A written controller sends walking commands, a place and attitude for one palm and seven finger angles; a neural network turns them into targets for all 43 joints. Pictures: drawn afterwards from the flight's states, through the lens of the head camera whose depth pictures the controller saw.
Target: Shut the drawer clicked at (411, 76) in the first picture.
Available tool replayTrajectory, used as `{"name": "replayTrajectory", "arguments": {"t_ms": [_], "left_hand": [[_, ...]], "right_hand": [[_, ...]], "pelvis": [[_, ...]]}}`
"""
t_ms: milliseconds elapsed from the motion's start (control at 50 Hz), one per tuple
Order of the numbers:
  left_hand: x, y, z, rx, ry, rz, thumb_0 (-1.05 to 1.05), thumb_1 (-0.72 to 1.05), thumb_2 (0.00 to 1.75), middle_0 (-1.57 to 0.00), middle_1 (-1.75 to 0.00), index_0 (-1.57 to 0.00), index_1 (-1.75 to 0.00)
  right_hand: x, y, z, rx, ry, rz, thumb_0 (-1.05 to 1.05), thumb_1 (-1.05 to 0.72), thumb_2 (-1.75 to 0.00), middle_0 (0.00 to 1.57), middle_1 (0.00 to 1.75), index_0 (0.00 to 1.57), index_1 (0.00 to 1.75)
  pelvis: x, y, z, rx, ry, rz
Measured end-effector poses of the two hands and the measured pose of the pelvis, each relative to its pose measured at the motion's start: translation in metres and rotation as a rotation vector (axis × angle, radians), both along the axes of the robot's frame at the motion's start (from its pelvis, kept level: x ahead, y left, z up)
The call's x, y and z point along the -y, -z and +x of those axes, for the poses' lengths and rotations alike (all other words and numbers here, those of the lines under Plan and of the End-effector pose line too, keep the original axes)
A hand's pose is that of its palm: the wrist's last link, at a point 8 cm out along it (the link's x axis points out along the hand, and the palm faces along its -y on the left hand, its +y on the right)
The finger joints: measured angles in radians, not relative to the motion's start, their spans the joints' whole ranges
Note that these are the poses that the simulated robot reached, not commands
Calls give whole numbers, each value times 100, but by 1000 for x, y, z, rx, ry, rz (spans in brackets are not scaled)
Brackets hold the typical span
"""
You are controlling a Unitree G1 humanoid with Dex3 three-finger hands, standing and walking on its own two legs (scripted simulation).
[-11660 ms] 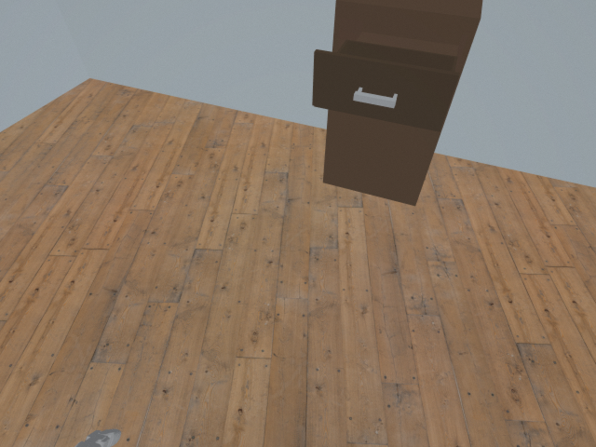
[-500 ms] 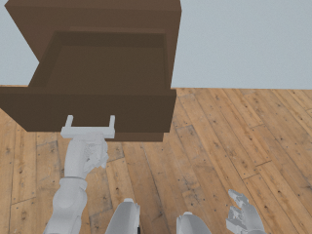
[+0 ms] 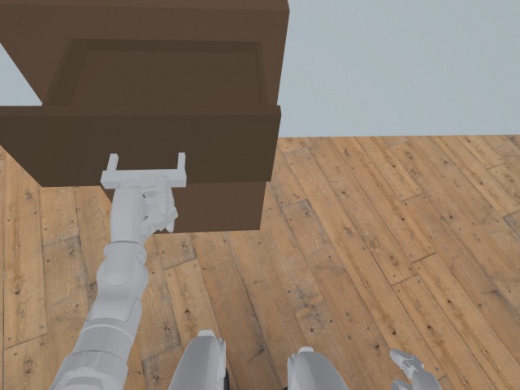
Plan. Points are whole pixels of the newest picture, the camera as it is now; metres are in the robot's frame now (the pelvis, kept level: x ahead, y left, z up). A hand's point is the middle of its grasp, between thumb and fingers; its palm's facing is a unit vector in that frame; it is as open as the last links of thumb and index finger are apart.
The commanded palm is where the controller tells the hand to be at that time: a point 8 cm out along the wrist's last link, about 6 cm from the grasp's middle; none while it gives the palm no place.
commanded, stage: push the drawer shut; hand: left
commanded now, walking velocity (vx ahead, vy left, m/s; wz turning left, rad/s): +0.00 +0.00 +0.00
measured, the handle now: (146, 168) +0.45 +0.20 +0.03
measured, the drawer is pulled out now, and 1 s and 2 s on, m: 0.17 0.05 0.00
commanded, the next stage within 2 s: pull the fist back off the drawer in 1.76 s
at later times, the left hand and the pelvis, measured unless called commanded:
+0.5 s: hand (173, 178) +0.43 +0.15 +0.03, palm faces +0.07 -1.00 -0.04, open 3.0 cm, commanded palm +0.42 +0.20 +0.03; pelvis +0.00 +0.00 +0.00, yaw +0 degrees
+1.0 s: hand (178, 145) +0.50 +0.15 +0.03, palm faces +0.08 -1.00 -0.04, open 3.1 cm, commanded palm +0.49 +0.19 +0.03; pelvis +0.00 +0.00 -0.01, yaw -2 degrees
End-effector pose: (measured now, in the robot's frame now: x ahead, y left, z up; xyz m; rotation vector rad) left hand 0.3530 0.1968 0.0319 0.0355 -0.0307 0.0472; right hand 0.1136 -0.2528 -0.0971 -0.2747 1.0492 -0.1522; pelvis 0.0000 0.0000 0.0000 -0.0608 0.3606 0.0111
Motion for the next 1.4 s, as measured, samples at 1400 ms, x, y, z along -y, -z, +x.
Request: {"name": "replayTrajectory", "arguments": {"t_ms": [1400], "left_hand": [[-13, -4, 173, -29, -27, 2, 0, 79, 91, -140, -160, -140, -160]], "right_hand": [[5, 17, -131, -406, 181, -36, 0, -91, -90, 20, 30, 20, 30]], "pelvis": [[-1, 22, 1, -142, 31, -33]]}}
